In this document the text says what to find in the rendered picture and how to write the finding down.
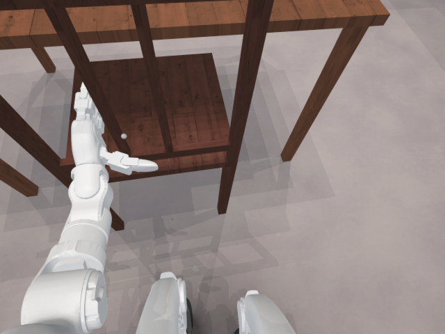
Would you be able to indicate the chair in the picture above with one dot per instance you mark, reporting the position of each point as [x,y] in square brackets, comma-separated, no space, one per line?
[170,107]

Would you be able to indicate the left robot hand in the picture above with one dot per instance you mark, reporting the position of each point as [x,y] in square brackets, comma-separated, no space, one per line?
[86,136]

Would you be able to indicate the table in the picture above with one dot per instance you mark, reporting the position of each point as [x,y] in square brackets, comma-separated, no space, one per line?
[33,29]

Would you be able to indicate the left robot shin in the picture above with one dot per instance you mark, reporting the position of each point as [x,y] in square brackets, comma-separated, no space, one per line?
[182,319]

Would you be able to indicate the left robot upper arm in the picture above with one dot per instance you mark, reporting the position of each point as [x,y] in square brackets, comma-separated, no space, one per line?
[65,302]

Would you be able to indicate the robot left forearm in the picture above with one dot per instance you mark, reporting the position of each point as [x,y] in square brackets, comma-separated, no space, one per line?
[85,235]

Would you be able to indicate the robot right thigh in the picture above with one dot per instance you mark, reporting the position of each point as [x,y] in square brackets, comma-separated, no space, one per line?
[257,314]

